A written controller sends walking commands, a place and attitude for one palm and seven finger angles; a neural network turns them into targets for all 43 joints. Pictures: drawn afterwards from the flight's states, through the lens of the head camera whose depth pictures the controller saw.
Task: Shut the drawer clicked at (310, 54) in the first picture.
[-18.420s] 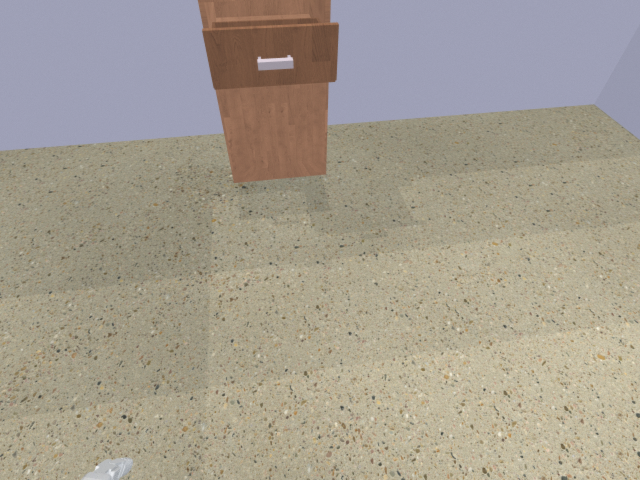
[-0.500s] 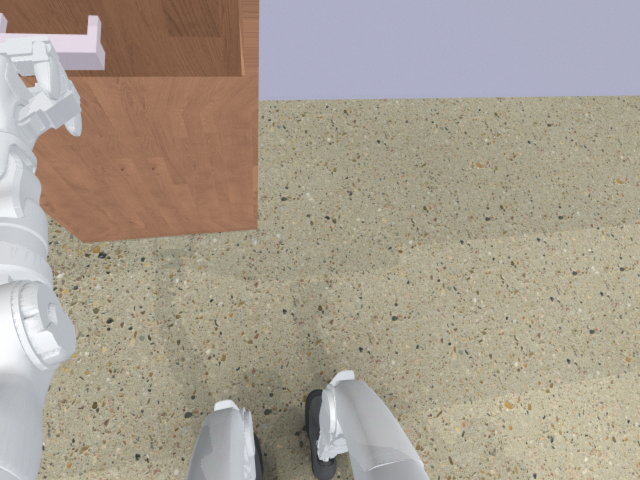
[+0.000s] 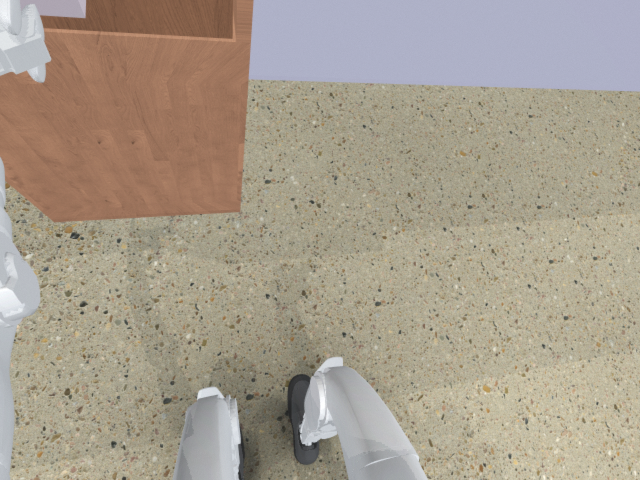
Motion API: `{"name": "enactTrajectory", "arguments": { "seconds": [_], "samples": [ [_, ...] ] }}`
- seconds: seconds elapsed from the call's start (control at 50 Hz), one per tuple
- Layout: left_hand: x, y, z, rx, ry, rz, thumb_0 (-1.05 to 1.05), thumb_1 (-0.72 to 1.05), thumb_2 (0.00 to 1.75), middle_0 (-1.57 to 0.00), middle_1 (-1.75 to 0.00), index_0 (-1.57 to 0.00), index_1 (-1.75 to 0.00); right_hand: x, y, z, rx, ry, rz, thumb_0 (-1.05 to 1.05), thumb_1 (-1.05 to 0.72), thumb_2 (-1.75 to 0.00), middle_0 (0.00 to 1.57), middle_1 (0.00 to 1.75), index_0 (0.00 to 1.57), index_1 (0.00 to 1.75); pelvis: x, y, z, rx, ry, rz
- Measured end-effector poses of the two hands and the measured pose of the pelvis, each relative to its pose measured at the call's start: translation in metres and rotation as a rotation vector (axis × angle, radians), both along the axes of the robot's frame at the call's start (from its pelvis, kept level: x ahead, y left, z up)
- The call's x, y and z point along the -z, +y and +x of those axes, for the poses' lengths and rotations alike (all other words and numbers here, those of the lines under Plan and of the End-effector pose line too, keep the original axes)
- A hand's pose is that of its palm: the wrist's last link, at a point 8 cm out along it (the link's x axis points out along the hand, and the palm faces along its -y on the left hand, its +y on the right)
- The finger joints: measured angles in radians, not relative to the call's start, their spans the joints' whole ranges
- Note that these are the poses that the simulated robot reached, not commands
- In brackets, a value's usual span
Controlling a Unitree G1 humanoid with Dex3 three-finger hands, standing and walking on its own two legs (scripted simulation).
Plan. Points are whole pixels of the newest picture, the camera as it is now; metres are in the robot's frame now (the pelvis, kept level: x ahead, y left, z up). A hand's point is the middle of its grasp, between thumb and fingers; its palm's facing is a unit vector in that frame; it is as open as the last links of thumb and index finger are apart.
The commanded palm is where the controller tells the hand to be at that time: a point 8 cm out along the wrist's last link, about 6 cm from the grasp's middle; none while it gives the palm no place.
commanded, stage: pull the fist back off the drawer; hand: left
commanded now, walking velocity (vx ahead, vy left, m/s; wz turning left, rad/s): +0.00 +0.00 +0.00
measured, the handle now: out of the picture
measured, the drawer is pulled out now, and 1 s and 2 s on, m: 0.00 0.00 0.00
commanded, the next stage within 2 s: draw the hand back to the body in 0.72 s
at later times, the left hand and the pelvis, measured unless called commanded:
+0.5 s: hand (37, 39) +0.58 +0.22 +0.07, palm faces +0.02 -1.00 -0.04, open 3.4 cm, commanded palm +0.57 +0.22 +0.07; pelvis -0.01 +0.00 +0.00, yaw -1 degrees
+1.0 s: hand (14, 58) +0.53 +0.22 +0.09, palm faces -0.01 -1.00 -0.09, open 3.2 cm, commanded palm +0.49 +0.24 +0.11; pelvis +0.05 +0.01 +0.05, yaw -2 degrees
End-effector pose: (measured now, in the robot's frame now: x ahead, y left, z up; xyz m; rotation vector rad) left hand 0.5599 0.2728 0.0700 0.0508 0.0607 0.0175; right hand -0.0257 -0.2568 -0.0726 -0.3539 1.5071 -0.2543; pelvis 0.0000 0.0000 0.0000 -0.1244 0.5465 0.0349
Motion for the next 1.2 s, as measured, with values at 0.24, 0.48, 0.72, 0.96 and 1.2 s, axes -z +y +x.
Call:
{"name": "enactTrajectory", "arguments": {
  "seconds": [0.24, 0.48, 0.72, 0.96, 1.2],
  "samples": [
    [0.000, 0.002, 0.001, 0.002, 0.005, -0.001, 0.08, 0.66, 0.96, -1.40, -1.60, -1.40, -1.60, 0.001, 0.005, -0.027, 0.013, 0.010, -0.007, 0.00, -0.91, -0.90, 0.20, 0.30, 0.20, 0.30, 0.008, 0.002, -0.014, 0.006, 0.013, -0.004],
    [0.001, -0.003, -0.002, -0.008, 0.000, -0.010, 0.08, 0.72, 0.95, -1.40, -1.60, -1.40, -1.60, -0.001, 0.015, -0.033, 0.036, 0.033, 0.036, 0.01, -0.91, -0.90, 0.20, 0.30, 0.20, 0.30, 0.003, 0.003, -0.011, 0.013, 0.006, -0.001],
    [0.001, -0.014, -0.006, -0.003, -0.005, -0.026, 0.04, 0.86, 0.92, -1.40, -1.60, -1.40, -1.60, -0.007, 0.015, 0.008, 0.047, -0.021, 0.070, 0.01, -0.91, -0.90, 0.20, 0.30, 0.20, 0.30, -0.015, 0.007, 0.016, 0.039, -0.026, 0.018],
    [-0.015, -0.001, -0.030, 0.005, -0.071, 0.018, 0.01, 0.86, 0.90, -1.39, -1.59, -1.40, -1.60, -0.016, 0.012, 0.071, 0.057, -0.108, 0.094, 0.01, -0.91, -0.90, 0.20, 0.30, 0.20, 0.30, -0.036, 0.009, 0.046, 0.061, -0.056, 0.033],
    [-0.068, 0.010, -0.121, -0.027, -0.066, -0.025, 0.01, 0.89, 0.90, -1.40, -1.60, -1.40, -1.60, -0.058, 0.016, 0.191, -0.074, -0.448, 0.126, 0.01, -0.91, -0.90, 0.20, 0.30, 0.20, 0.30, -0.076, 0.011, 0.077, 0.030, -0.225, 0.052]
  ]
}}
